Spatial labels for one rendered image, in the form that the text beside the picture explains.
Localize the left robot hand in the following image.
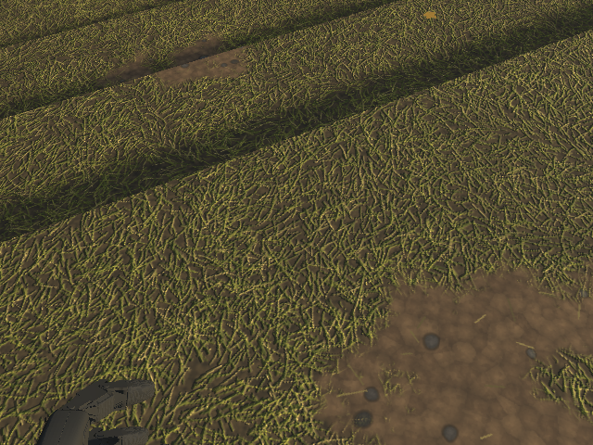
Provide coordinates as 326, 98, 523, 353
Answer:
36, 379, 170, 445

